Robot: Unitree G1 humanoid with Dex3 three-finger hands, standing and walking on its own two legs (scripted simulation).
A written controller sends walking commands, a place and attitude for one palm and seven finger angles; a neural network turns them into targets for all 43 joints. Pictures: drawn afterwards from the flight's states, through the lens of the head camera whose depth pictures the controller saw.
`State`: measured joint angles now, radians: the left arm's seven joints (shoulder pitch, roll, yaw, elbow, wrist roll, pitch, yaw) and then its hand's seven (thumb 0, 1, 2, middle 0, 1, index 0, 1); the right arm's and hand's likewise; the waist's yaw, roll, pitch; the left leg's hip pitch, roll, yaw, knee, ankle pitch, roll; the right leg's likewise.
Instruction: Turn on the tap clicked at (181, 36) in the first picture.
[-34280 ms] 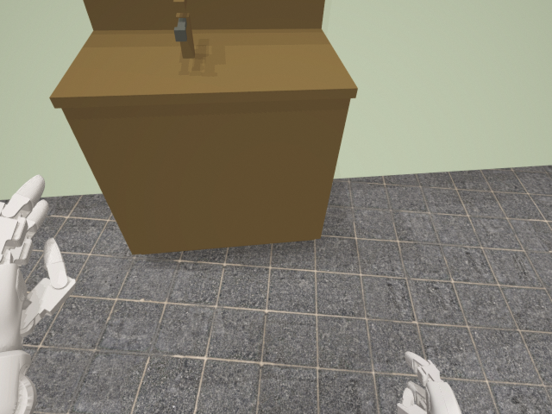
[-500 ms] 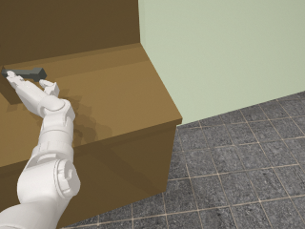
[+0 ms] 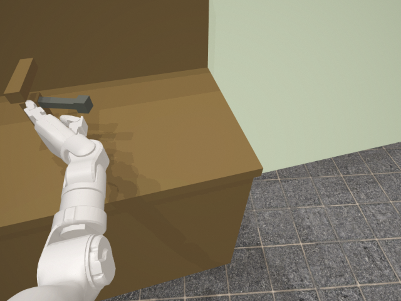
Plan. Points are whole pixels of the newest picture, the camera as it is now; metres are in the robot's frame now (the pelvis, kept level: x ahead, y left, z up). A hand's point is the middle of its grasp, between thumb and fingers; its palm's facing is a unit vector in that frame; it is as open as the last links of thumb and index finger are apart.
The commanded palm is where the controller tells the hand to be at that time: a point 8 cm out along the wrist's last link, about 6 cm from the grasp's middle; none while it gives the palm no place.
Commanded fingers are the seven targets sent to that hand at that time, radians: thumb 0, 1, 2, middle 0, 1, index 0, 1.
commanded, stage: lift the hand up off the lever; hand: left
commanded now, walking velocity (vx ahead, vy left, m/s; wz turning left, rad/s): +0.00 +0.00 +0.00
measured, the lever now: (83, 104) +0.49 +0.27 +0.15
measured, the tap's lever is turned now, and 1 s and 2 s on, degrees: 70 70 70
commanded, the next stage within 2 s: draw the hand back beside the body in 1.84 s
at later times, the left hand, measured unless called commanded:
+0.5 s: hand (75, 116) +0.41 +0.25 +0.17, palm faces +0.81 -0.58 -0.06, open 7.8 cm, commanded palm +0.37 +0.27 +0.17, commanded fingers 0.00 0.90 0.90 -0.15 -0.15 -0.15 -0.15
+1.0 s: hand (79, 108) +0.42 +0.24 +0.19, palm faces +0.81 -0.59 -0.05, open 7.8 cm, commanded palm +0.37 +0.26 +0.19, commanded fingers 0.00 0.90 0.90 -0.15 -0.15 -0.15 -0.15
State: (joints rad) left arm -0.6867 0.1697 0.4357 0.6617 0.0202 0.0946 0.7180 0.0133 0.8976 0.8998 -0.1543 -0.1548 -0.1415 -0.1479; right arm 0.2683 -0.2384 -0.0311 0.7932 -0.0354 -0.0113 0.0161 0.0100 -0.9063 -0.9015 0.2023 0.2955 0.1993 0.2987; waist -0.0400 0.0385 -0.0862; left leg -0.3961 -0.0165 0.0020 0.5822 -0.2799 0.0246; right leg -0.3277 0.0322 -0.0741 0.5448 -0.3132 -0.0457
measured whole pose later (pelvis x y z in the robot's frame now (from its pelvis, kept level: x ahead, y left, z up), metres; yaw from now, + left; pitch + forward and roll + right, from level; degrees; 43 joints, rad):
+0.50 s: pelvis -0.01 -0.02 +0.00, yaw +2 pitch +3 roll +0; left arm -0.72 0.20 0.39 0.62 0.02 0.22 0.70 0.01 0.90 0.90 -0.15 -0.15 -0.15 -0.15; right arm 0.20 -0.24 -0.01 0.78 -0.01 -0.01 -0.03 0.01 -0.91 -0.90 0.20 0.30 0.20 0.30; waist -0.01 0.04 -0.07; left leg -0.34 -0.01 -0.03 0.53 -0.24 0.00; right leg -0.27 0.04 -0.10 0.50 -0.29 -0.07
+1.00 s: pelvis +0.00 -0.03 +0.01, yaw +1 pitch +3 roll +0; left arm -0.70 0.21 0.42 0.55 0.00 0.28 0.68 0.01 0.90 0.90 -0.16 -0.15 -0.15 -0.15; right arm 0.24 -0.25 -0.02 0.80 0.00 -0.02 -0.03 0.01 -0.91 -0.90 0.20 0.30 0.20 0.30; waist -0.02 0.05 -0.07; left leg -0.29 0.00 -0.01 0.48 -0.24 0.00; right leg -0.24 0.05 -0.08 0.47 -0.29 -0.08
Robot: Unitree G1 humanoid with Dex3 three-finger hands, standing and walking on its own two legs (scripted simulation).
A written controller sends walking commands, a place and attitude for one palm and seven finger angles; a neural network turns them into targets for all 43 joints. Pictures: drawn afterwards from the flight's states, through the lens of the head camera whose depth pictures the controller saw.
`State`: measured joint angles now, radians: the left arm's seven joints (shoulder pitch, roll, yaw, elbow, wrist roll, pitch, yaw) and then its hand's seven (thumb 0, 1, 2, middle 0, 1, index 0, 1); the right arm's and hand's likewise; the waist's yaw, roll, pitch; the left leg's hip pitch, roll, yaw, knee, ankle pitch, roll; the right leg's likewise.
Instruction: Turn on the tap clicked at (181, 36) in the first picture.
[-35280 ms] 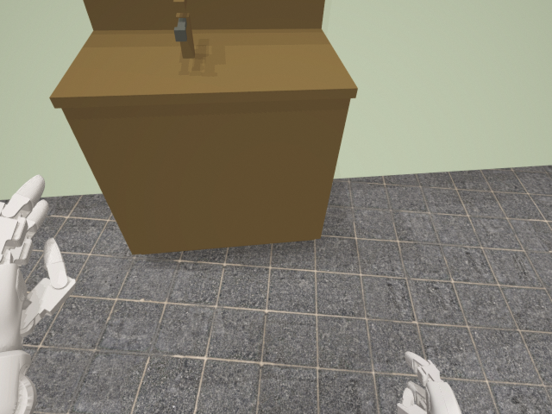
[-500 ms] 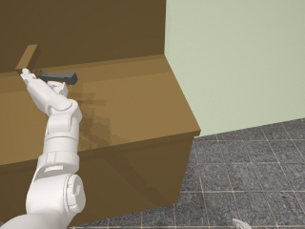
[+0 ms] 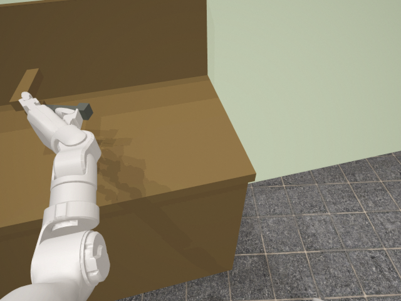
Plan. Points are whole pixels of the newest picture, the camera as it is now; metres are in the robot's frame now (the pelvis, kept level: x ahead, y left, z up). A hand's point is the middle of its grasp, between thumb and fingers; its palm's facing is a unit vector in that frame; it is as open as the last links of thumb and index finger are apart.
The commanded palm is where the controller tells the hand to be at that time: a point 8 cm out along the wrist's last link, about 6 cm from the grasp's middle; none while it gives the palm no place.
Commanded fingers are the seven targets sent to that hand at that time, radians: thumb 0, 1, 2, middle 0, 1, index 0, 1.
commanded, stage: lift the hand up off the lever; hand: left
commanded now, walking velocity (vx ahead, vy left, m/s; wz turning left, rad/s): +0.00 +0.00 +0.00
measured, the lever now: (83, 111) +0.49 +0.29 +0.14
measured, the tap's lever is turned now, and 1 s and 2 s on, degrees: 70 70 70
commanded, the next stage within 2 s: draw the hand back beside the body in 0.84 s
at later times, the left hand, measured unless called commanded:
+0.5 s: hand (72, 111) +0.41 +0.26 +0.20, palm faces +0.79 -0.61 -0.03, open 7.8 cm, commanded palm +0.36 +0.28 +0.20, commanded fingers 0.00 0.90 0.90 -0.15 -0.15 -0.15 -0.15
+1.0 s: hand (71, 110) +0.40 +0.26 +0.21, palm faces +0.75 -0.66 -0.05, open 7.8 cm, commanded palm +0.34 +0.28 +0.20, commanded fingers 0.00 0.90 0.90 -0.15 -0.16 -0.15 -0.16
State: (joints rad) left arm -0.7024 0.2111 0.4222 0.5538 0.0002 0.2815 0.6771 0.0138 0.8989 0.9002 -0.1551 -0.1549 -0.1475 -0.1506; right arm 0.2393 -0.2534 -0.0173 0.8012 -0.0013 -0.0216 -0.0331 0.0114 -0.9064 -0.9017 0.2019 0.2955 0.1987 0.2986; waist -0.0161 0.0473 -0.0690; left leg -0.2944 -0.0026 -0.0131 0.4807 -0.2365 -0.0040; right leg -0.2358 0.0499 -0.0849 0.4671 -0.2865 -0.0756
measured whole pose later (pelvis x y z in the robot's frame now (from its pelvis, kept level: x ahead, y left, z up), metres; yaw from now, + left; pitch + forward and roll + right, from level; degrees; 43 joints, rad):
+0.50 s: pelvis +0.00 +0.00 +0.00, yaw +0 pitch +1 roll +1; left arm -0.68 0.16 0.38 0.41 -0.02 0.41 0.68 0.01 0.90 0.90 -0.16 -0.15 -0.15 -0.15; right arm 0.15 -0.23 0.00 0.79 0.01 -0.01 -0.04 0.01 -0.91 -0.90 0.20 0.30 0.20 0.30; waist 0.03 0.05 -0.06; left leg -0.22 -0.01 -0.01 0.44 -0.22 0.00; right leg -0.17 0.04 -0.08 0.44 -0.28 -0.07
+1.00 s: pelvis +0.00 +0.00 +0.00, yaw -1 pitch +0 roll +1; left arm -0.63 0.21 0.38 0.36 -0.02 0.42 0.59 0.01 0.90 0.90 -0.15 -0.15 -0.15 -0.15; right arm 0.17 -0.24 0.00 0.79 0.02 0.00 -0.05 0.01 -0.91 -0.90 0.20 0.30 0.20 0.30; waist 0.01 0.05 -0.05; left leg -0.20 0.00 0.00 0.41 -0.21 0.00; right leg -0.16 0.05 -0.07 0.42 -0.27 -0.08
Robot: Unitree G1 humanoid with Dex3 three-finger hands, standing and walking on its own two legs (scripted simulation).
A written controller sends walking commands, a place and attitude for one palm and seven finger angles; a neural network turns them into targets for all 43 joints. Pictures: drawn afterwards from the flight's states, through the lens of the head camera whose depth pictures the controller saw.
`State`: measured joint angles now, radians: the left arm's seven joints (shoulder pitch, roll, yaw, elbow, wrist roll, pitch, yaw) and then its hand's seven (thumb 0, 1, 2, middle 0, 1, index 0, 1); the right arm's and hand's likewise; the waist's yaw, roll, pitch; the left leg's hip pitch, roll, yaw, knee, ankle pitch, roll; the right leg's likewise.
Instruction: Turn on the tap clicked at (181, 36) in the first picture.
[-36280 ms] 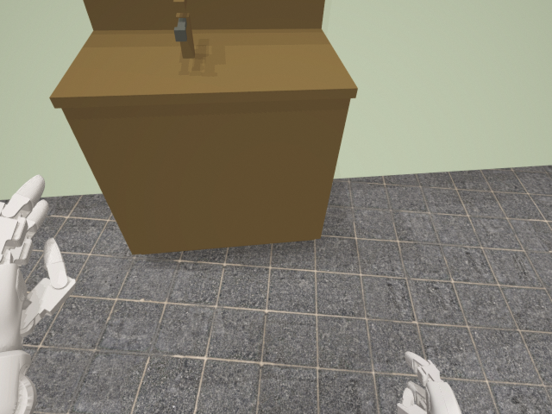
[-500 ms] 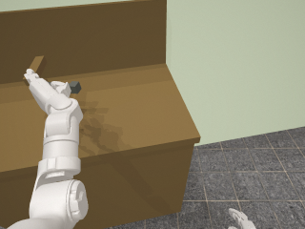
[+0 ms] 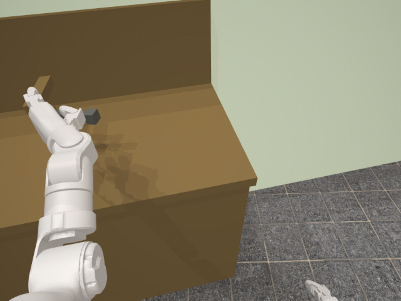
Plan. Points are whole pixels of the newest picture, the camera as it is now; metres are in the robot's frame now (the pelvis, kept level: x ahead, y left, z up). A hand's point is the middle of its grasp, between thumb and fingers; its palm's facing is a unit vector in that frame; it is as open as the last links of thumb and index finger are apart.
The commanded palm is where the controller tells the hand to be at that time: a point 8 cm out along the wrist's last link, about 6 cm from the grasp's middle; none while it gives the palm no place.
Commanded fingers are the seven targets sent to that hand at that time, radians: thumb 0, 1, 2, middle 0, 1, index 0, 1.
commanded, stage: draw the hand back beside the body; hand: left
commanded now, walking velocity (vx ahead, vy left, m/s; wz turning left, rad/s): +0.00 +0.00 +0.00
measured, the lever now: (92, 116) +0.49 +0.30 +0.13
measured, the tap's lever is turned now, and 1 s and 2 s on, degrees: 70 70 70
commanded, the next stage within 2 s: step back with the hand held close in 1.42 s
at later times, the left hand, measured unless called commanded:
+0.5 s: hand (66, 158) +0.30 +0.25 +0.19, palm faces +0.40 -0.89 -0.20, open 7.7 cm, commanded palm +0.25 +0.29 +0.19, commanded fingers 0.00 0.90 0.90 -0.18 -0.24 -0.18 -0.24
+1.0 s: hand (46, 202) +0.22 +0.26 +0.16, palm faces +0.38 -0.88 -0.29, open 7.5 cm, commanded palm +0.18 +0.30 +0.17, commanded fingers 0.00 0.90 0.90 -0.20 -0.30 -0.20 -0.30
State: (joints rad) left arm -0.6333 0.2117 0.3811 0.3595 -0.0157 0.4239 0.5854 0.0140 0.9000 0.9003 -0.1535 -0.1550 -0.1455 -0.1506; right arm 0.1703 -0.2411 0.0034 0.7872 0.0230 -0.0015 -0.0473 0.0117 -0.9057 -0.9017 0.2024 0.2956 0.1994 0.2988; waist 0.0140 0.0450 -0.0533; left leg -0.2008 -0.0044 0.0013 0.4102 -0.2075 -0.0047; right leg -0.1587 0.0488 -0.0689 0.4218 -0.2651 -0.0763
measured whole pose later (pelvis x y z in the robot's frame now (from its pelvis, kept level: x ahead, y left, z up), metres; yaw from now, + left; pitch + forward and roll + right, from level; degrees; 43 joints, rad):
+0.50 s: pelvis -0.02 +0.01 +0.01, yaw -1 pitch -5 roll +0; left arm -0.13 0.34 0.23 0.06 -0.11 -0.07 0.14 0.01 0.90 0.90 -0.17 -0.21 -0.17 -0.21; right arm 0.16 -0.26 0.01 0.70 0.03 -0.06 -0.05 0.01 -0.91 -0.90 0.20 0.30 0.20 0.30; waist 0.05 0.06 0.05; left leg -0.10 0.00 0.01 0.34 -0.16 0.01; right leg -0.05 0.05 -0.05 0.32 -0.20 -0.06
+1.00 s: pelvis -0.01 +0.02 +0.01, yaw -1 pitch -6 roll +0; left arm 0.29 0.32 0.24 -0.27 -0.09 -0.10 0.10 0.01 0.89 0.90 -0.20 -0.29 -0.20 -0.28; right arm 0.17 -0.24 0.00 0.66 0.01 -0.06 -0.04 0.01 -0.90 -0.90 0.20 0.30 0.20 0.30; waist 0.06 0.06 0.04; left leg -0.06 -0.01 0.03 0.34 -0.18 0.02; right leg 0.00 0.05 -0.04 0.30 -0.20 -0.05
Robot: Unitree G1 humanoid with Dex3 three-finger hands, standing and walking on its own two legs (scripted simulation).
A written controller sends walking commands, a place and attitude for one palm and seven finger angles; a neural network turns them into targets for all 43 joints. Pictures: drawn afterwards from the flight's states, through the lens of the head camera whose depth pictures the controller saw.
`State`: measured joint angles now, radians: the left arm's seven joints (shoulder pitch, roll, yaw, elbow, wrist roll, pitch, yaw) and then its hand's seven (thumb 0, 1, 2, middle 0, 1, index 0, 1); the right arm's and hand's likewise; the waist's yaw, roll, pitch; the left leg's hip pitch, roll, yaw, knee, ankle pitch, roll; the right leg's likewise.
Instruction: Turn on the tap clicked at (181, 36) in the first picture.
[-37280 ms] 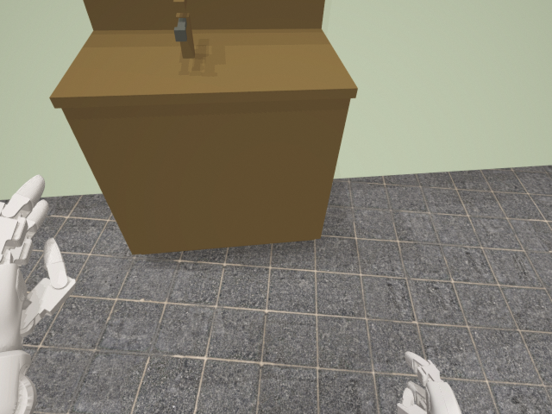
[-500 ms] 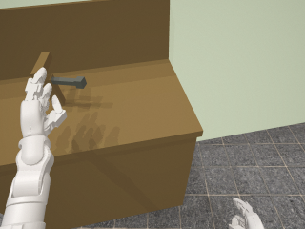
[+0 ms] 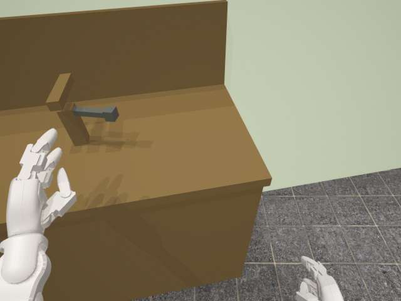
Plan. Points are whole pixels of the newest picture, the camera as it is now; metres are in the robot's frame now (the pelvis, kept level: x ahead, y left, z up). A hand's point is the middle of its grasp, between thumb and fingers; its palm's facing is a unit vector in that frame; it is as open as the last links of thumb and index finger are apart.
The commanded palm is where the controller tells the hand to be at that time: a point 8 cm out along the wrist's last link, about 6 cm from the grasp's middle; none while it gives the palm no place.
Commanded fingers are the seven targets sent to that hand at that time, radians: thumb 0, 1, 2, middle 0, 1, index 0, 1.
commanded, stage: draw the hand back beside the body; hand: left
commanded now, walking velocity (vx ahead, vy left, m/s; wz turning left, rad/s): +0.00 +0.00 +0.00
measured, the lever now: (110, 113) +0.49 +0.29 +0.13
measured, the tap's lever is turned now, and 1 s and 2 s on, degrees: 70 70 70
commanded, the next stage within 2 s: step back with the hand held close in 0.42 s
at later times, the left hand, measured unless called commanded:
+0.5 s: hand (63, 216) +0.19 +0.24 +0.16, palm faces +0.41 -0.85 -0.32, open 7.4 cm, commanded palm +0.15 +0.28 +0.16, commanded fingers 0.00 0.90 0.90 -0.20 -0.30 -0.20 -0.30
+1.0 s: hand (44, 236) +0.16 +0.25 +0.15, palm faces +0.36 -0.83 -0.42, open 7.4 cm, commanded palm +0.11 +0.29 +0.17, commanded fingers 0.00 0.90 0.90 -0.20 -0.30 -0.20 -0.30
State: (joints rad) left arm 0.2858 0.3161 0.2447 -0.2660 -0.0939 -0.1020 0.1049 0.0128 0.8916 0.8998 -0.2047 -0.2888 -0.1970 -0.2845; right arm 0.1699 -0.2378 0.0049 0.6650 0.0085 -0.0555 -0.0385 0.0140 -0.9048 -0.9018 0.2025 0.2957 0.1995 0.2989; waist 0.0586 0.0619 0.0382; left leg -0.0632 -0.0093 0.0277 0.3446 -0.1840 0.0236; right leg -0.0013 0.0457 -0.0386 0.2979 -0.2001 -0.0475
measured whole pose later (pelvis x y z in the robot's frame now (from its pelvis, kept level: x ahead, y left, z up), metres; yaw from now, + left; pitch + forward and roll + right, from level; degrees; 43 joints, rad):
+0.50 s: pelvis -0.01 +0.00 +0.00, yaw +1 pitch -6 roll +0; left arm 0.41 0.32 0.25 -0.35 -0.09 -0.11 0.11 0.01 0.89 0.90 -0.21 -0.31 -0.20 -0.30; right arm 0.17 -0.22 0.01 0.66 0.00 -0.08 -0.05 0.01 -0.90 -0.90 0.20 0.30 0.20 0.30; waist 0.06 0.07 0.04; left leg -0.07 -0.01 0.02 0.37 -0.19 0.02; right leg -0.01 0.05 -0.05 0.32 -0.21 -0.05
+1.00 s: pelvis -0.05 +0.01 -0.01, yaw +0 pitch +0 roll -1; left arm 0.50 0.38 0.31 -0.48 -0.06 -0.13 0.14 0.01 0.89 0.90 -0.22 -0.31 -0.21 -0.30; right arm 0.17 -0.24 -0.01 0.56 0.02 0.01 -0.08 0.01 -0.91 -0.90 0.20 0.30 0.20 0.30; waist 0.02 0.05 0.02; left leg -0.33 -0.01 0.03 0.50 -0.17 0.04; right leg -0.27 0.04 -0.05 0.46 -0.19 -0.03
